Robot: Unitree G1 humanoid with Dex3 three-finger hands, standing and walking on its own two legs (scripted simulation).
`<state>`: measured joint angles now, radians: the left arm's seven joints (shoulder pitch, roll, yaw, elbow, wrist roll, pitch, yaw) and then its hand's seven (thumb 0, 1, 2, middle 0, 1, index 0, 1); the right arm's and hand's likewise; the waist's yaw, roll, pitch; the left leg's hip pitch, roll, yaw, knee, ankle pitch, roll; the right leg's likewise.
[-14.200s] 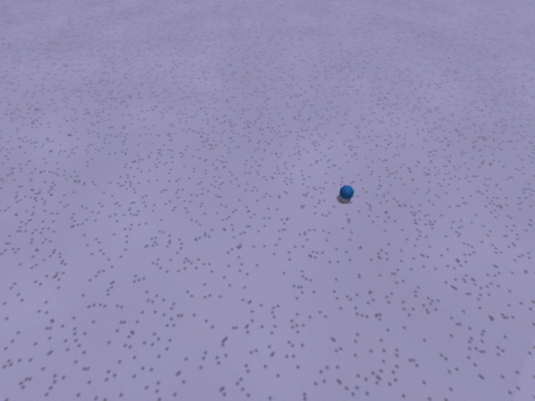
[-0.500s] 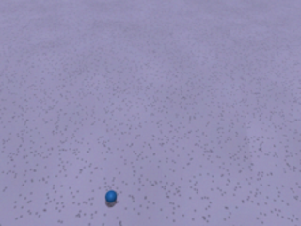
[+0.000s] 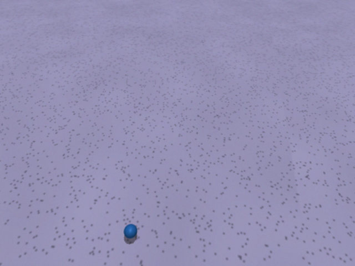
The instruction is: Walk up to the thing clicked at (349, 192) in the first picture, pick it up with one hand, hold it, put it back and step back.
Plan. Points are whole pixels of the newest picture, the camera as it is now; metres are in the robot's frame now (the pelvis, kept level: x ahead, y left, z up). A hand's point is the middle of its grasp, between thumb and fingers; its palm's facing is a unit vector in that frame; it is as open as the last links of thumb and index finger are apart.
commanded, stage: stand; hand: left
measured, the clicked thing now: (130, 231) +0.44 +0.23 -0.75
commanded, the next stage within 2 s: walk up in 0.08 s
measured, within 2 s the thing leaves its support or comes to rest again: neither
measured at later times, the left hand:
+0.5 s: hand out of the picture +0.07 +0.31 -0.19, palm faces -0.03 -0.92 -0.39, open 7.4 cm
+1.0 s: hand out of the picture -0.10 +0.27 -0.16, palm faces -0.08 -0.91 -0.41, open 7.4 cm
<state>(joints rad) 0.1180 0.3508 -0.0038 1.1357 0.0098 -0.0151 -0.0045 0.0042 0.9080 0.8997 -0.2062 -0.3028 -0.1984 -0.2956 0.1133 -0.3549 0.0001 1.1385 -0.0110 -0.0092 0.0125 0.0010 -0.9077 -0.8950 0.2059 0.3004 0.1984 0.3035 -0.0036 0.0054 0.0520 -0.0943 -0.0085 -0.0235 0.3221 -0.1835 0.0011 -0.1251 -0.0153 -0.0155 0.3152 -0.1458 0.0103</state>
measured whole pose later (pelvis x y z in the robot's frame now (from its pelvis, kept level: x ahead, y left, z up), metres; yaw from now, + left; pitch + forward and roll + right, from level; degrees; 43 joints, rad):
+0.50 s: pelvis -0.09 +0.04 -0.04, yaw +1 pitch -2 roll +0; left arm 0.00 0.42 0.06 0.88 0.02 0.07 0.03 0.00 0.91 0.90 -0.21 -0.30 -0.20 -0.30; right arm 0.16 -0.39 -0.07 0.96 -0.04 0.04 0.01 0.00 -0.91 -0.90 0.20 0.30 0.20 0.30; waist -0.03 -0.07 0.21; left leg -0.31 -0.04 -0.02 0.75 -0.41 0.03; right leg -0.52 0.04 0.15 0.96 -0.51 -0.01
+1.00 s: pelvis -0.21 +0.01 -0.02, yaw -4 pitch -2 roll +2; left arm 0.18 0.35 0.07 0.81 0.04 0.06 0.00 0.01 0.91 0.90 -0.21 -0.30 -0.20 -0.30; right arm 0.13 -0.41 -0.05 0.85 0.01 0.04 -0.04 0.00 -0.91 -0.89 0.21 0.30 0.20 0.30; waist 0.02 0.01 0.16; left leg -0.48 -0.10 -0.11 1.15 -0.52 -0.01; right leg -0.30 0.00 0.05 0.66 -0.33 -0.02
